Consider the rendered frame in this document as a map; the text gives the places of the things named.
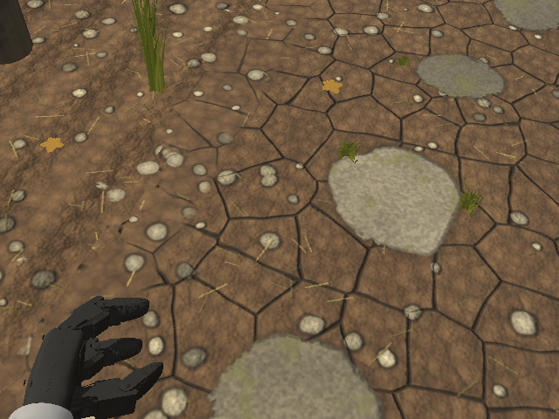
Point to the left robot hand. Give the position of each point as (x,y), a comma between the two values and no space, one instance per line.
(68,356)

